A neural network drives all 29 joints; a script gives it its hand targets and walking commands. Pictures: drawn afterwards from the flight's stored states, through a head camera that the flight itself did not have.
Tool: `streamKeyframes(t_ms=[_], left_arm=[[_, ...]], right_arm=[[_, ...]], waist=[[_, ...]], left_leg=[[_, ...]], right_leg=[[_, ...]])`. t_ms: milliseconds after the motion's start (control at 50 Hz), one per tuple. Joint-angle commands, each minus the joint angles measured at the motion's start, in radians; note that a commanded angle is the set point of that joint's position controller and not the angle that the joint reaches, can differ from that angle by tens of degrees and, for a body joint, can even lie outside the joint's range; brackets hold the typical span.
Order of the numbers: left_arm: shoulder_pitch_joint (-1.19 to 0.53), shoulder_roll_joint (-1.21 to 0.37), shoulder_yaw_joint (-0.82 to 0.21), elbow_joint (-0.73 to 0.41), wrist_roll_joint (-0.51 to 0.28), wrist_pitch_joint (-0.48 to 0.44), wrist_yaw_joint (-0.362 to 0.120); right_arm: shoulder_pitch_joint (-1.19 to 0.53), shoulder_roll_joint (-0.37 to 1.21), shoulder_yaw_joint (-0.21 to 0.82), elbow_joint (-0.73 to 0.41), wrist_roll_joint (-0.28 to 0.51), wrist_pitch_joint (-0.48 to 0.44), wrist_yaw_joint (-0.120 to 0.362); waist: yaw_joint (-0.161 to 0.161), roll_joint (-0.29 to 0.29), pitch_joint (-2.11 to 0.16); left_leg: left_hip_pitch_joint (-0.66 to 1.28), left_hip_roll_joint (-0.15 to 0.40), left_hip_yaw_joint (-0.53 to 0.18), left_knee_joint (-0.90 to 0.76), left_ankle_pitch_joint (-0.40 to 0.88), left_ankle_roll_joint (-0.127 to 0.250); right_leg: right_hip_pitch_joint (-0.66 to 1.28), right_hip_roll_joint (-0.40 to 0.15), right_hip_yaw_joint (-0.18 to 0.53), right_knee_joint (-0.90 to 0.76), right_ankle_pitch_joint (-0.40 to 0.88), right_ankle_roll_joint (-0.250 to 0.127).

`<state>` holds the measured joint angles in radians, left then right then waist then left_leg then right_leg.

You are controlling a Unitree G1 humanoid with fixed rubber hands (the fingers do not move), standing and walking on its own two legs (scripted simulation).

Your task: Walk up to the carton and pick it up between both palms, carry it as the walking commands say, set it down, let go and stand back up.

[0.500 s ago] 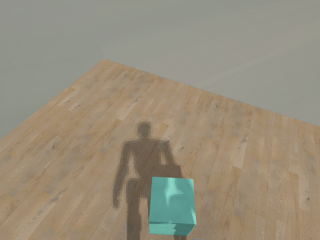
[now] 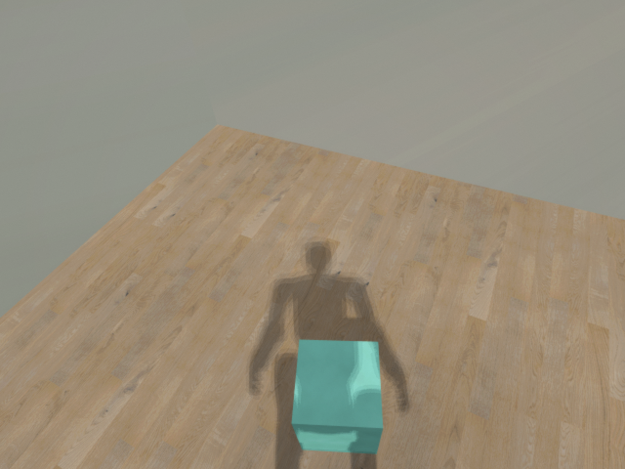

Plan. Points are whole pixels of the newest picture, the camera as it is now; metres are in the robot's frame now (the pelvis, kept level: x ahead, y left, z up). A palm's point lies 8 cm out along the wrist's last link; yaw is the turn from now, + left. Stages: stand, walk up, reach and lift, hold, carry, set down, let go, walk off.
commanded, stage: walk up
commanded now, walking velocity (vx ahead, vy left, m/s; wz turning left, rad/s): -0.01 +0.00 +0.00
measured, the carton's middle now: (338, 397) +0.43 -0.01 -0.64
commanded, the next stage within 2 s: stand in 0.42 s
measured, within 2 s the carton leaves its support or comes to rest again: neither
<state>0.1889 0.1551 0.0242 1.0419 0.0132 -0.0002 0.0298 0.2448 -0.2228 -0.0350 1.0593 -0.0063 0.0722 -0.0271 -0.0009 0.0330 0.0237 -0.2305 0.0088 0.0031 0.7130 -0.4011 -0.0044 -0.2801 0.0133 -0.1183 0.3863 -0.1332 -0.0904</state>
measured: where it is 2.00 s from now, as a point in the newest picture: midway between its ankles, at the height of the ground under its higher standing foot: outside the picture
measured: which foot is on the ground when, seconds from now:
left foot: up 0.00-0.06, down 0.08-1.00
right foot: down 0.00-1.00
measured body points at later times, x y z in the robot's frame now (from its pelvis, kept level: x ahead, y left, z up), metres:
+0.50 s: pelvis -0.02 +0.01 +0.00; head -0.01 -0.01 +0.45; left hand -0.04 +0.23 -0.16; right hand -0.08 -0.19 -0.17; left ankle -0.08 +0.12 -0.74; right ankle +0.05 -0.06 -0.74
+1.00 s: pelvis -0.03 +0.03 -0.04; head +0.02 +0.01 +0.41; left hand +0.17 +0.25 -0.15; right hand +0.19 -0.20 -0.14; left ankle -0.08 +0.12 -0.74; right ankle +0.05 -0.06 -0.74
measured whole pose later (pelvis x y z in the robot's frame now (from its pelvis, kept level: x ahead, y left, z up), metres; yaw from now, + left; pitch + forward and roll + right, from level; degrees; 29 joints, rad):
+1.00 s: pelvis -0.03 +0.03 -0.04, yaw +0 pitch +9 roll -1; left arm -0.13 0.22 -0.06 0.73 -0.10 0.58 0.04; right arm -0.13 -0.25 0.00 0.59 0.12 0.61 -0.05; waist -0.01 0.06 -0.07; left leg -0.50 0.00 0.04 0.82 -0.48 0.04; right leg -0.65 0.01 -0.13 0.71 -0.22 -0.07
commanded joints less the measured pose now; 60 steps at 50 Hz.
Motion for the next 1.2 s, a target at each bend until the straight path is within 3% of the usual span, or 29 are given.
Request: streamKeyframes(t_ms=[0, 40, 80, 120, 180, 260, 340, 440, 560, 680, 700, 720, 740, 760, 780, 800, 840, 880, 900, 920, 940, 960, 980, 1000, 1040, 1060, 1100, 1140, 1180], left_arm=[[0.074, 0.134, 0.029, 0.005, -0.016, 0.006, 0.004], [0.051, 0.1, 0.021, 0.003, -0.019, 0.01, -0.002], [0.095, 0.076, 0.017, 0.009, -0.012, 0.009, -0.01], [0.086, 0.075, 0.022, 0.024, -0.001, -0.001, -0.01], [0.09, 0.081, 0.012, 0.036, 0.005, -0.012, -0.008], [0.137, 0.06, 0.005, 0.054, 0.007, -0.005, -0.001], [0.126, 0.057, 0.004, 0.063, 0.006, -0.006, 0.003], [0.139, 0.057, -0.004, 0.059, -0.002, -0.012, 0.014], [0.154, 0.068, 0.001, 0.05, -0.006, -0.014, 0.015], [0.16, 0.054, -0.002, 0.055, 0.004, -0.019, 0.019], [-0.19, 0.178, 0.002, -0.296, -0.099, 0.017, -0.003], [-0.541, 0.196, -0.021, -0.478, -0.074, 0.105, 0.001], [-0.515, 0.19, -0.018, -0.402, -0.091, 0.177, 0.004], [-0.461, 0.194, -0.022, -0.378, -0.124, 0.232, -0.001], [-0.423, 0.132, -0.058, -0.297, -0.16, 0.308, 0.002], [-0.415, 0.132, -0.087, -0.327, -0.147, 0.374, 0.005], [-0.284, 0.154, -0.092, -0.383, -0.168, 0.548, 0.012], [-0.057, 0.076, -0.089, -0.278, -0.122, 0.661, 0.0], [-0.016, 0.06, -0.088, -0.262, -0.104, 0.694, 0.014], [0.02, 0.044, -0.086, -0.289, -0.076, 0.719, 0.019], [0.04, -0.001, -0.108, -0.297, -0.064, 0.689, 0.019], [0.03, -0.004, -0.098, -0.334, -0.041, 0.655, 0.014], [-0.048, 0.008, -0.098, -0.412, -0.057, 0.633, 0.002], [-0.124, 0.025, -0.093, -0.468, -0.058, 0.611, -0.004], [-0.234, 0.081, -0.055, -0.532, -0.049, 0.597, 0.001], [-0.258, 0.097, -0.028, -0.571, -0.03, 0.578, -0.003], [-0.339, 0.075, -0.018, -0.638, -0.014, 0.508, 0.004], [-0.439, 0.095, 0.001, -0.722, 0.0, 0.412, 0.001], [-0.385, 0.073, 0.013, -0.707, 0.007, 0.376, 0.008]], right_arm=[[0.157, -0.02, 0.002, 0.046, 0.001, -0.032, -0.011], [0.188, -0.034, 0.004, 0.052, -0.009, -0.038, -0.007], [0.166, -0.046, 0.003, 0.052, -0.006, -0.045, -0.005], [0.105, -0.068, -0.002, 0.058, -0.003, -0.06, -0.007], [0.11, -0.018, 0.018, 0.05, -0.008, -0.086, -0.009], [0.132, -0.012, 0.024, 0.061, -0.008, -0.08, -0.006], [0.194, 0.011, 0.029, 0.092, -0.008, -0.076, -0.011], [0.254, 0.032, 0.027, 0.112, 0.0, -0.076, -0.009], [0.229, 0.025, 0.019, 0.118, -0.006, -0.081, -0.012], [0.224, 0.055, 0.02, 0.119, -0.004, -0.086, -0.013], [-0.127, -0.136, 0.174, -0.231, 0.137, -0.055, -0.009], [-0.478, -0.092, 0.17, -0.582, 0.169, 0.022, -0.028], [-0.665, -0.077, 0.103, -0.533, 0.126, 0.108, -0.038], [-0.636, -0.077, 0.105, -0.536, 0.151, 0.177, -0.045], [-0.575, -0.05, 0.048, -0.462, 0.146, 0.258, -0.058], [-0.477, -0.056, 0.017, -0.478, 0.123, 0.335, -0.061], [-0.252, -0.114, 0.026, -0.532, 0.154, 0.495, -0.05], [-0.047, -0.044, 0.051, -0.433, 0.132, 0.634, -0.032], [0.042, -0.064, 0.025, -0.369, 0.112, 0.678, -0.013], [0.102, -0.032, 0.025, -0.326, 0.104, 0.713, -0.005], [0.139, -0.021, -0.007, -0.299, 0.072, 0.693, 0.008], [0.115, 0.02, 0.016, -0.346, 0.037, 0.668, 0.017], [0.075, 0.066, 0.007, -0.384, 0.025, 0.644, 0.014], [-0.01, 0.047, -0.016, -0.437, 0.008, 0.614, 0.021], [-0.135, 0.029, -0.035, -0.522, -0.01, 0.568, 0.024], [-0.2, 0.029, -0.048, -0.602, -0.014, 0.535, 0.019], [-0.376, -0.021, -0.118, -0.75, -0.063, 0.432, 0.022], [-0.48, -0.067, -0.141, -0.773, -0.037, 0.33, 0.031], [-0.419, -0.04, -0.102, -0.704, 0.018, 0.297, 0.053]], waist=[[-0.035, -0.102, 0.033], [-0.042, -0.041, 0.06], [-0.01, 0.044, 0.074], [0.005, 0.148, 0.102], [0.015, 0.09, 0.102], [0.014, 0.029, 0.131], [-0.001, -0.122, 0.124], [-0.015, -0.123, 0.059], [-0.007, -0.011, 0.037], [0.0, 0.011, 0.069], [0.06, 0.018, -0.168], [0.026, 0.064, -0.121], [0.03, 0.014, -0.035], [0.054, 0.051, -0.006], [0.046, 0.012, -0.017], [0.002, -0.032, -0.12], [-0.049, -0.056, -0.331], [-0.007, 0.031, -0.351], [-0.026, 0.15, -0.345], [-0.031, 0.135, -0.321], [-0.037, 0.134, -0.249], [-0.034, 0.023, -0.268], [-0.067, -0.097, -0.28], [-0.093, -0.15, -0.283], [-0.098, -0.158, -0.214], [-0.077, -0.122, -0.202], [-0.086, -0.059, -0.212], [-0.063, 0.067, -0.284], [-0.021, 0.164, -0.384]], left_leg=[[0.121, 0.05, -0.014, -0.355, 0.199, 0.04], [0.106, 0.11, -0.092, -0.422, 0.078, 0.081], [0.074, 0.146, -0.113, -0.509, -0.075, 0.109], [-0.039, 0.169, -0.133, -0.55, -0.088, 0.109], [-0.084, 0.128, -0.099, -0.498, 0.035, 0.088], [-0.075, 0.118, -0.105, -0.505, -0.072, 0.074], [-0.016, 0.095, -0.08, -0.459, 0.023, 0.071], [0.054, 0.055, -0.024, -0.384, 0.105, 0.049], [0.027, 0.074, -0.04, -0.418, 0.089, 0.053], [0.006, 0.091, -0.055, -0.433, 0.133, 0.053], [-0.43, 0.029, -0.026, -0.125, -0.232, 0.075], [-0.482, 0.042, 0.003, -0.129, -0.333, 0.059], [-0.513, 0.057, -0.024, -0.148, -0.363, 0.057], [-0.531, 0.073, -0.029, -0.179, -0.403, 0.052], [-0.519, 0.089, -0.051, -0.203, -0.158, 0.058], [-0.493, 0.074, -0.037, -0.154, 0.057, 0.061], [-0.373, 0.026, -0.042, -0.02, 0.333, 0.111], [-0.403, -0.001, -0.045, -0.04, 0.268, 0.098], [-0.575, 0.05, -0.106, -0.14, 0.128, 0.116], [-0.65, 0.064, -0.123, -0.169, 0.131, 0.131], [-0.69, 0.075, -0.138, -0.196, 0.194, 0.133], [-0.637, 0.05, -0.134, -0.161, 0.338, 0.132], [-0.579, 0.033, -0.118, -0.137, 0.397, 0.116], [-0.553, 0.037, -0.127, -0.156, 0.408, 0.1], [-0.596, 0.037, -0.122, -0.155, 0.333, 0.08], [-0.615, 0.032, -0.117, -0.148, 0.331, 0.076], [-0.645, 0.044, -0.136, -0.085, 0.278, 0.05], [-0.679, 0.043, -0.122, 0.023, 0.394, 0.016], [-0.627, 0.037, -0.098, 0.081, 0.496, -0.005]], right_leg=[[-0.015, -0.218, 0.269, -0.199, -0.253, 0.036], [-0.076, -0.162, 0.229, -0.161, -0.265, 0.069], [-0.082, -0.095, 0.187, -0.113, -0.223, 0.097], [0.062, -0.053, 0.106, -0.046, -0.079, 0.087], [0.177, -0.095, 0.145, -0.067, -0.021, 0.057], [0.107, -0.092, 0.166, -0.081, -0.145, 0.071], [0.093, -0.107, 0.196, -0.131, -0.144, 0.065], [0.085, -0.143, 0.254, -0.177, -0.151, 0.041], [0.131, -0.128, 0.213, -0.129, -0.081, 0.034], [0.155, -0.127, 0.198, -0.101, -0.004, 0.028], [0.028, -0.082, 0.208, 0.196, -0.47, 0.025], [0.042, -0.092, 0.181, 0.221, -0.487, 0.046], [0.125, -0.057, 0.162, 0.219, -0.48, 0.068], [0.179, -0.05, 0.14, 0.219, -0.514, 0.094], [0.058, -0.085, 0.178, 0.207, -0.283, 0.05], [-0.012, -0.091, 0.165, 0.229, -0.08, 0.037], [-0.04, -0.044, 0.161, 0.301, 0.13, 0.024], [0.056, -0.043, 0.15, 0.3, 0.115, 0.021], [0.222, -0.002, 0.125, 0.379, 0.165, 0.03], [0.285, 0.008, 0.135, 0.383, 0.226, 0.019], [0.271, 0.012, 0.158, 0.387, 0.296, 0.012], [0.221, 0.012, 0.195, 0.362, 0.352, 0.003], [0.144, 0.003, 0.217, 0.322, 0.393, -0.003], [0.119, 0.006, 0.208, 0.301, 0.413, 0.009], [0.065, -0.013, 0.214, 0.272, 0.363, 0.023], [0.071, -0.027, 0.219, 0.273, 0.375, 0.031], [-0.007, -0.044, 0.221, 0.333, 0.302, 0.035], [-0.142, -0.059, 0.225, 0.433, 0.292, 0.043], [-0.207, -0.05, 0.201, 0.49, 0.203, 0.048]])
